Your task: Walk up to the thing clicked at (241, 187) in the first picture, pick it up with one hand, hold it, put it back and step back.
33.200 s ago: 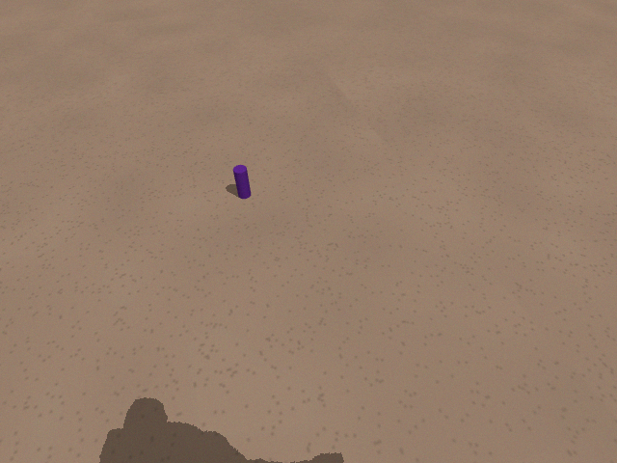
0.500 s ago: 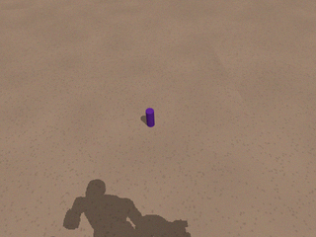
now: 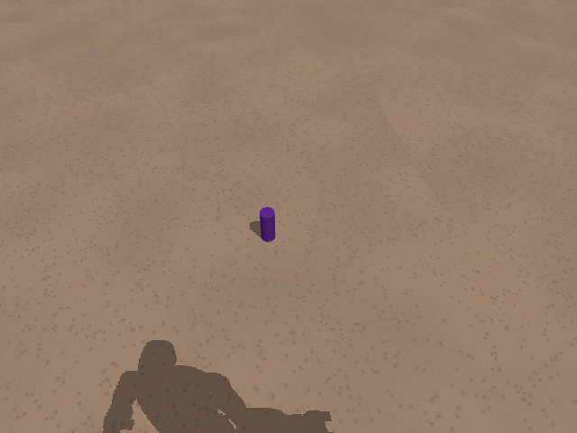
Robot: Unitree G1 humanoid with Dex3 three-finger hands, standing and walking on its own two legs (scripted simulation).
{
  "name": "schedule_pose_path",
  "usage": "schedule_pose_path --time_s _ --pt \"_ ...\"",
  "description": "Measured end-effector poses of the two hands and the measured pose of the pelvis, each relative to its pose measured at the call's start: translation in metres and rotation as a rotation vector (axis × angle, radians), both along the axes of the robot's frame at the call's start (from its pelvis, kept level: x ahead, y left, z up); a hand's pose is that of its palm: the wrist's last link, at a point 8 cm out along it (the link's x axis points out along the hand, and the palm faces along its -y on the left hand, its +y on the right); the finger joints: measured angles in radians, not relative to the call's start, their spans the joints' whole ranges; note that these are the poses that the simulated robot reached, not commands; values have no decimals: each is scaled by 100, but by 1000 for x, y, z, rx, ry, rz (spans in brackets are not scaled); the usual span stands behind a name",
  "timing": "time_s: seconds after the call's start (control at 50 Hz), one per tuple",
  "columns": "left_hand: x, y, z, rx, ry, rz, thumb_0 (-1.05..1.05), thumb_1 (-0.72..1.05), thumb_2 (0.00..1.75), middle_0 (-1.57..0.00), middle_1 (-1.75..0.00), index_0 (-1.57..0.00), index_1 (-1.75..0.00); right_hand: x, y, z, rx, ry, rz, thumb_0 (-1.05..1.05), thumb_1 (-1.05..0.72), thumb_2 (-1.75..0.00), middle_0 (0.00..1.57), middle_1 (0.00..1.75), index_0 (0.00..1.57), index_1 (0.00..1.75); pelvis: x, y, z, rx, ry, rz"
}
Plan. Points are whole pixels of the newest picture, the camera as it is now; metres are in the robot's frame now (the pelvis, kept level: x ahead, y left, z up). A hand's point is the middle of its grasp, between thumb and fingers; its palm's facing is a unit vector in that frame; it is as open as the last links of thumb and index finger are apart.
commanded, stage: step back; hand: left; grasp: from the side
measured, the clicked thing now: (267, 225) +1.05 +0.14 -0.69
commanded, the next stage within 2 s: stand in 0.32 s
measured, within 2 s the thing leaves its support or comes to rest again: neither
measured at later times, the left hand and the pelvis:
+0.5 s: hand out of the picture +0.14 +0.25 -0.14, palm faces -0.01 -0.94 -0.33, open 7.4 cm; pelvis +0.02 +0.00 +0.01, yaw +0 degrees
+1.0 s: hand out of the picture +0.06 +0.24 -0.14, palm faces -0.01 -0.93 -0.36, open 7.4 cm; pelvis -0.01 -0.02 +0.02, yaw +0 degrees
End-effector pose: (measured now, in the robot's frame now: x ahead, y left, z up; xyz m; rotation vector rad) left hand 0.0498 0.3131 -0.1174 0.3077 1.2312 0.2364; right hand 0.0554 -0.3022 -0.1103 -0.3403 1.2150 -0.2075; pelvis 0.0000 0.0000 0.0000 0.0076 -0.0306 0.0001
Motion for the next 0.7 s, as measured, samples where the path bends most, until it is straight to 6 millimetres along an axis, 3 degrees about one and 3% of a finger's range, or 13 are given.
schedule_pose_path --time_s 0.18,0.38,0.52,0.7 --pt "46 -3 8 23 -70 -39 1 90 90 -20 -30 -20 -30 29 7 -12 30 -21 -24 1 -90 -90 21 30 20 30 16 2 -3 -13 -5 2" --pt "87 -9 14 0 -127 -54 1 90 90 -20 -30 -20 -30 53 17 -4 41 -53 -16 1 -90 -90 21 30 20 30 24 5 3 -7 -10 -7" --pt "85 -22 16 -26 -103 -66 1 90 90 -20 -30 -20 -30 57 12 6 33 -63 -13 1 -90 -90 21 30 20 30 20 2 12 -5 -18 -5" --pt "55 -29 17 -31 -58 -53 1 90 90 -20 -30 -20 -30 47 3 10 35 -62 -9 1 -90 -90 21 30 20 30 9 -6 16 -3 -30 -4"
